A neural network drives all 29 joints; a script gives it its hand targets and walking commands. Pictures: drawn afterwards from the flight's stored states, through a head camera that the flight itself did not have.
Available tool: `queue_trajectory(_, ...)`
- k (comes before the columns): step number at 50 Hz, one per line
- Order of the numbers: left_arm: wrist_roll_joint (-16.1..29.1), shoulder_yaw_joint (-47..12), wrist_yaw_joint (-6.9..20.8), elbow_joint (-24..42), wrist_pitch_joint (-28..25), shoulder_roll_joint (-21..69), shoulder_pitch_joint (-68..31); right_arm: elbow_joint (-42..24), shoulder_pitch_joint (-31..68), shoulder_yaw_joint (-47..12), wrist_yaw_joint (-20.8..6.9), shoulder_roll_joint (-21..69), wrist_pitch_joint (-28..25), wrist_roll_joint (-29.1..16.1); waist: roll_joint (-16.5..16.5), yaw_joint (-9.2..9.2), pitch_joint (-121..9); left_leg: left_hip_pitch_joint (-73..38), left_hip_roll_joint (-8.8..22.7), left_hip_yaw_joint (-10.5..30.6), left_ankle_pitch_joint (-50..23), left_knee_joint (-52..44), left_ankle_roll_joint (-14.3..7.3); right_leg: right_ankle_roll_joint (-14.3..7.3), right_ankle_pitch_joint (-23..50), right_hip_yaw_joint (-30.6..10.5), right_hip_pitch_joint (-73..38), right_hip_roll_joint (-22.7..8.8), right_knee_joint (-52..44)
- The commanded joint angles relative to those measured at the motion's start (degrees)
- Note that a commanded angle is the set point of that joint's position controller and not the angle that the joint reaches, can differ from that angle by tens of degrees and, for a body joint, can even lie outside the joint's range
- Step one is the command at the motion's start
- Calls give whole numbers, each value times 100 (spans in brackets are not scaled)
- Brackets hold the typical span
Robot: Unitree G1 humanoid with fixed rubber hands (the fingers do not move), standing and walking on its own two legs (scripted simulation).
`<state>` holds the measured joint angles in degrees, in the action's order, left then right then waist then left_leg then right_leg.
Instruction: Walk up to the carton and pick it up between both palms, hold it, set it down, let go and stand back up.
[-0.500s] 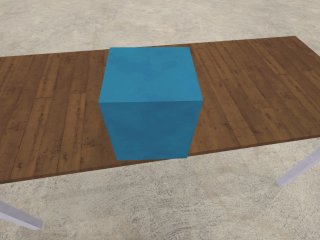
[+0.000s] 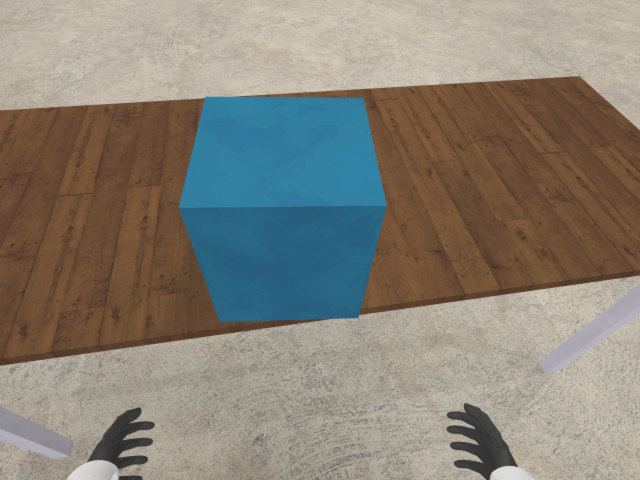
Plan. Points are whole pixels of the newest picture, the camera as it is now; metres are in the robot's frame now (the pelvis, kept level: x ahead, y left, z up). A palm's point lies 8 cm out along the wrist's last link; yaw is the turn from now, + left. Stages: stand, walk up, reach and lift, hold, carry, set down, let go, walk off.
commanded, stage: reach and lift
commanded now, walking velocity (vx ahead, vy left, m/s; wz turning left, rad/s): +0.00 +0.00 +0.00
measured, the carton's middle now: (287, 215) +0.45 +0.05 +0.05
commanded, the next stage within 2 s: none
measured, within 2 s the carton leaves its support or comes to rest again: neither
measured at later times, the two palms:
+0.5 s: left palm (104, 453) +0.17 +0.26 -0.04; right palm (491, 453) +0.16 -0.19 -0.04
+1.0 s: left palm (106, 415) +0.20 +0.25 +0.00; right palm (482, 407) +0.20 -0.18 +0.00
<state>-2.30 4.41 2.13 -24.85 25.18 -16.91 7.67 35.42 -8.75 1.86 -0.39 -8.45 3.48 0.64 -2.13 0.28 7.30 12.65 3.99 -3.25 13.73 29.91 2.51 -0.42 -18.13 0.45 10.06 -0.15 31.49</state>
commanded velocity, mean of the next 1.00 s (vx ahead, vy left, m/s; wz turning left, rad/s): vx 0.00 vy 0.00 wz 0.00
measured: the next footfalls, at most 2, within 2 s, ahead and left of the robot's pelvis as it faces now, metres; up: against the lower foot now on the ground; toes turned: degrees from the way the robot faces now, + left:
none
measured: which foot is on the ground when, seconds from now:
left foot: down 0.00-1.00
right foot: down 0.00-1.00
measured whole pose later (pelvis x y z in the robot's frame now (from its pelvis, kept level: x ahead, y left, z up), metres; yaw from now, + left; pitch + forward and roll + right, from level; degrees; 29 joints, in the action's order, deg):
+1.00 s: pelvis +0.02 +0.01 +0.02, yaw -1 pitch -3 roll +0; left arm 7.3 0.4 -0.7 -11.3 3.3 -13.5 15.8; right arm 13.6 -18.3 0.0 2.2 -6.4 -4.0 -5.5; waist -1.2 3.0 1.7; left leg 4.4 2.7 -4.7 9.3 17.3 1.4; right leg 0.8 -12.3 -0.8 1.7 -1.0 17.5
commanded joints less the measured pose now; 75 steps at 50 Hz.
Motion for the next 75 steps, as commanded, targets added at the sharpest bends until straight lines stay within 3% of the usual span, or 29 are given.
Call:
queue_trajectory(1,216,123,-1,775,-371,-526,-130,-850,-70,90,237,-523,-356,-62,238,-67,-1113,-1488,-470,-429,-1122,-524,25,288,1924,239,132,31,-1108)
queue_trajectory(4,177,132,11,671,-474,-316,404,-863,-388,-2,265,-687,-455,-141,208,-18,-957,-1869,-557,-366,-1846,-732,97,313,2180,330,-49,171,-1338)
queue_trajectory(6,150,160,-9,641,-566,-270,425,-945,-350,-4,227,-745,-511,-127,199,32,-825,-1927,-560,-358,-1985,-861,111,266,1906,359,-39,259,-1486)
queue_trajectory(10,203,198,-92,749,-866,-284,115,-1295,-265,50,148,-626,-605,3,79,110,-523,-1777,-511,-375,-1546,-1096,27,209,1165,308,165,266,-1724)
queue_trajectory(14,291,111,-203,1018,-1175,-241,-86,-1551,-329,39,70,-436,-610,-42,248,117,-496,-1645,-463,-371,-1138,-1248,-9,114,773,184,226,181,-1815)
queue_trajectory(20,356,-35,-259,1284,-1427,-88,312,-1662,-703,71,30,-434,-610,-239,481,67,-608,-1806,-454,-287,-1402,-1273,51,13,732,118,220,173,-1918)
queue_trajectory(27,506,-60,-262,1563,-1690,-72,677,-2063,-847,144,69,-484,-735,-269,328,134,-551,-1741,-452,-237,-1676,-1300,60,23,753,124,202,244,-2002)
queue_trajectory(38,834,-197,-350,1958,-2158,-164,455,-2700,-741,58,142,-226,-855,-427,278,217,-543,-1593,-424,-216,-1194,-1366,-2,-25,416,-8,325,110,-2043)
queue_trajectory(54,1069,-157,-211,2436,-2574,-205,501,-3332,-742,-147,368,-260,-1075,-835,320,312,-824,-2033,-463,-32,-2372,-1056,53,-15,1151,-90,296,144,-2048)
queue_trajectory(66,1245,-221,-168,2679,-3029,-201,211,-3664,-500,-282,476,-278,-1377,-1080,301,325,-902,-2115,-458,84,-2526,-945,45,-13,1485,-165,206,101,-1973)
queue_trajectory(70,1272,-179,-151,2737,-2938,-211,-58,-3689,-219,-296,553,-295,-1322,-1106,313,313,-919,-2084,-457,85,-2425,-981,25,2,1504,-187,140,74,-1966)
queue_trajectory(75,1307,-11,-198,3431,-2037,-199,-624,-4008,462,-255,747,-356,-783,-1234,409,284,-1002,-1967,-426,49,-2356,-1103,24,26,1508,-143,50,99,-1958)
